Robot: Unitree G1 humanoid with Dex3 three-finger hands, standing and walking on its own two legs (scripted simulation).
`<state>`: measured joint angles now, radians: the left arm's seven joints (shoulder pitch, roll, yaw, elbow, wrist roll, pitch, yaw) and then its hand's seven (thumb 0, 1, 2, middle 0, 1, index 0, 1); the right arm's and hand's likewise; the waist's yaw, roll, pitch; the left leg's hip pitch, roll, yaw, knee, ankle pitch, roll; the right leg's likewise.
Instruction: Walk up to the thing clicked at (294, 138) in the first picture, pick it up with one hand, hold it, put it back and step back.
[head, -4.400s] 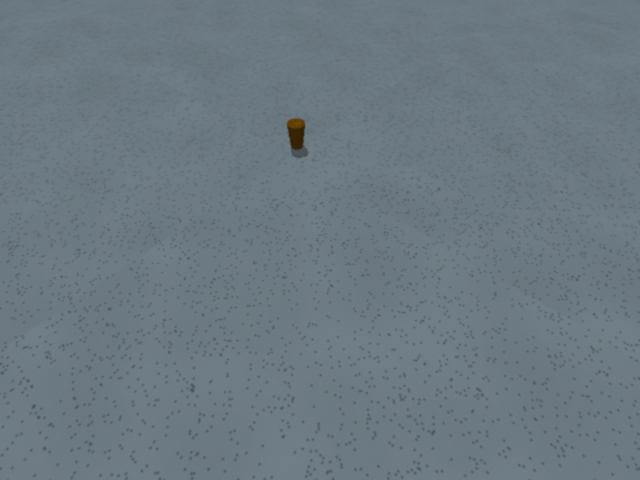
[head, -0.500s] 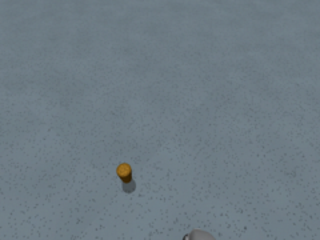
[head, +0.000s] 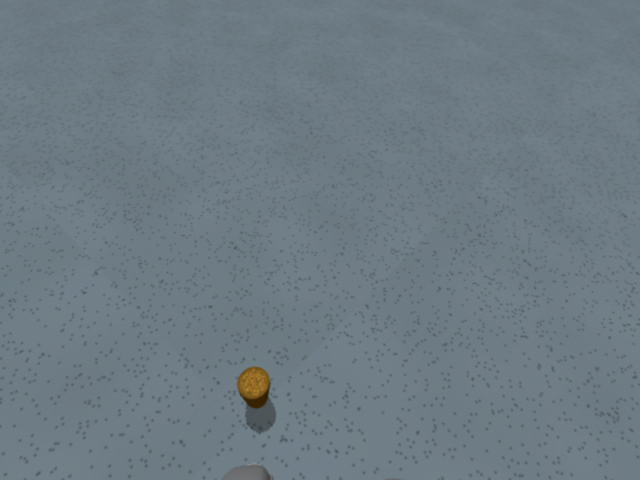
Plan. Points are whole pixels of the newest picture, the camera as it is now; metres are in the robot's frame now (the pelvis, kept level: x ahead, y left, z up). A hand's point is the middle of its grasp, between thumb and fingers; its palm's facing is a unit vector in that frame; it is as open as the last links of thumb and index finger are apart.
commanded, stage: walk up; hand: left
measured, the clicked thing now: (255, 390) +0.44 +0.18 -0.69
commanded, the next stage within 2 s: stand in 1.42 s
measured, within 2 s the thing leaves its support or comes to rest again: neither
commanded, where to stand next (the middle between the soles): +0.11 -0.03 m, yaw -1 degrees
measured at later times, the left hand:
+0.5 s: hand out of the picture +0.13 +0.24 -0.14, palm faces -0.05 -0.94 -0.35, open 7.4 cm
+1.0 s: hand (143, 479) +0.14 +0.24 -0.13, palm faces -0.04 -0.95 -0.32, open 7.4 cm
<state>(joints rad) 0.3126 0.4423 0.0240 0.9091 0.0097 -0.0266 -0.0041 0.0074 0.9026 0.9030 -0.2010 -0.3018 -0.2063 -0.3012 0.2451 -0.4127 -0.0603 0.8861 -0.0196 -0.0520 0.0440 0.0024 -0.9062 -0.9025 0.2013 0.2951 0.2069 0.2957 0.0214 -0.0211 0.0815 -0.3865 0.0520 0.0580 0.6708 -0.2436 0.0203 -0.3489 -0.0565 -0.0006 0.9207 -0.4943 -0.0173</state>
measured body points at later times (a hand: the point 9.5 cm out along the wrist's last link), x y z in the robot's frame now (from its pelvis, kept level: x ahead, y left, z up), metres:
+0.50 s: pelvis +0.04 -0.01 +0.01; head +0.05 -0.01 +0.46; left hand +0.13 +0.29 -0.11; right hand +0.12 -0.30 -0.12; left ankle +0.07 +0.11 -0.72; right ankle +0.07 -0.14 -0.72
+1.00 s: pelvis +0.05 -0.01 +0.03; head +0.06 -0.01 +0.48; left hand +0.14 +0.29 -0.11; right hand +0.12 -0.32 -0.10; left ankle +0.07 +0.11 -0.72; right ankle +0.07 -0.14 -0.72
